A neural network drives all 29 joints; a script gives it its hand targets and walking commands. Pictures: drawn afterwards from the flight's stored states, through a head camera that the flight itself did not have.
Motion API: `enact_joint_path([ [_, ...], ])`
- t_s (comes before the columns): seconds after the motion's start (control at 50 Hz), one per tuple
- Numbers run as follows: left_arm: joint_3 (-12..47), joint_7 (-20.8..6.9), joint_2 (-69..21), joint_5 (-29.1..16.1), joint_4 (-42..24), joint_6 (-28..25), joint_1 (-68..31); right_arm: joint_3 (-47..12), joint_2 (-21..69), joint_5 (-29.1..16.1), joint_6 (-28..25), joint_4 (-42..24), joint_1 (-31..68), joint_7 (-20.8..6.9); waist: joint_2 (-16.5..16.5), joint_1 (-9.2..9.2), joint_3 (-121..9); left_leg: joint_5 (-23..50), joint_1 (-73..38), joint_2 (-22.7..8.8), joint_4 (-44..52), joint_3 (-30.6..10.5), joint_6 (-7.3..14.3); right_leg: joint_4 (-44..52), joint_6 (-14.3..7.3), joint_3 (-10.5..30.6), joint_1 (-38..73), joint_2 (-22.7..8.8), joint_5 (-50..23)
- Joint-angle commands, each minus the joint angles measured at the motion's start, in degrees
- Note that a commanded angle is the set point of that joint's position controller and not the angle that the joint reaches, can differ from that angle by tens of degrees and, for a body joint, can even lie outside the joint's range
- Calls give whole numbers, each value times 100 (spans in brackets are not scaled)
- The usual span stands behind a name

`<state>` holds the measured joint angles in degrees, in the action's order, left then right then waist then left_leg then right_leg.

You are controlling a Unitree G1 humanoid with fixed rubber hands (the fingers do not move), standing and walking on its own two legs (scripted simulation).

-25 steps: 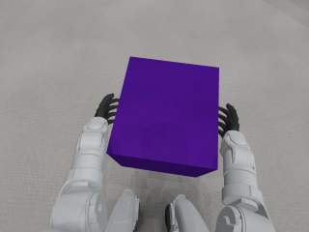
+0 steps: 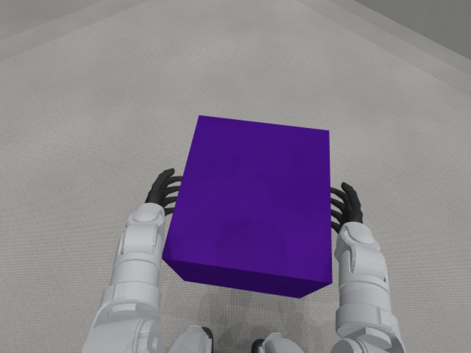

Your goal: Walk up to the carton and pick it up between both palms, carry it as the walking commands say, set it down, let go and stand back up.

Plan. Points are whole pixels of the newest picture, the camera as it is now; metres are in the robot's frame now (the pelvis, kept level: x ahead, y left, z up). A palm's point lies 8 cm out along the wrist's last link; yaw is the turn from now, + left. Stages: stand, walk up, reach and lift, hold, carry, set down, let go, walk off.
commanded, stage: reach and lift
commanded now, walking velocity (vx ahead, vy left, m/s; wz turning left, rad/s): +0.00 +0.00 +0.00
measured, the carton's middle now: (251, 210) +0.39 -0.02 -0.10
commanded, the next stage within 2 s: none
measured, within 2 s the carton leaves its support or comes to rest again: neither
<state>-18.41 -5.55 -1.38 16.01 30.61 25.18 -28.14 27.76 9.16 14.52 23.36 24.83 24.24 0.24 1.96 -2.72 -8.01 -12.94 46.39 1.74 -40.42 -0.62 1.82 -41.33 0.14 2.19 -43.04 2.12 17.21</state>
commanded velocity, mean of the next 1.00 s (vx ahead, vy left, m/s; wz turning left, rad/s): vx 0.00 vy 0.00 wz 0.00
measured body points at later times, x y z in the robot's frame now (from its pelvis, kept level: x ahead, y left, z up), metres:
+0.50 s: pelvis +0.01 +0.00 +0.03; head +0.01 +0.02 +0.48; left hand +0.35 +0.16 +0.04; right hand +0.32 -0.20 +0.05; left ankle +0.05 +0.10 -0.71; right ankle +0.02 -0.12 -0.71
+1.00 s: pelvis +0.02 +0.00 +0.04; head -0.02 +0.01 +0.49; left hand +0.34 +0.15 +0.08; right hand +0.31 -0.20 +0.09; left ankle +0.05 +0.10 -0.71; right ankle +0.02 -0.12 -0.71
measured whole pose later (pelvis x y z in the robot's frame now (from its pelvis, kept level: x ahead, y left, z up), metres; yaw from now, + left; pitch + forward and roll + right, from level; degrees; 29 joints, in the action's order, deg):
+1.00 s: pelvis +0.02 +0.00 +0.04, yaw +0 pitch -6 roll +0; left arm -13.8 -6.2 -4.0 17.2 17.3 40.7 -17.6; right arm 20.9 8.8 17.3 40.2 13.5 15.7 -1.4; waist 2.2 -2.2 -0.2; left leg -6.9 3.4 2.0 -16.5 -0.7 1.6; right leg -17.6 -0.4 3.2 -0.4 1.2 10.9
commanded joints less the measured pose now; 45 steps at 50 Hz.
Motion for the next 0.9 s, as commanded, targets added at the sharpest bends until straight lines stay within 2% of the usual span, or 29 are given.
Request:
enact_joint_path([
  [0.0,2936,-1386,-5158,-1067,-276,-282,-2848,-3445,4957,-992,53,273,2996,-1746,-356,29,-3145,1575,-3240,227,337,-528,16,665,-46,228,773,304,-1388],
  [0.4,3011,-1307,-5152,-1190,-630,208,-2385,-3465,4820,-958,585,55,2505,-1665,-274,18,-1715,1373,-4482,120,1384,-509,-4,1764,-100,255,2308,252,-1283],
  [0.68,3182,-1420,-5076,-1284,-1169,689,-2453,-3652,4868,-1047,1086,-487,2521,-1598,-169,71,-848,840,-5133,114,2025,-441,29,2412,-36,260,2970,123,-862],
  [0.88,3468,-1425,-5134,-1379,-1722,1112,-2140,-3928,4902,-1160,1524,-1050,2270,-1588,-145,39,-606,1162,-5530,127,2411,-453,-11,2738,-39,244,3450,125,-1240],
])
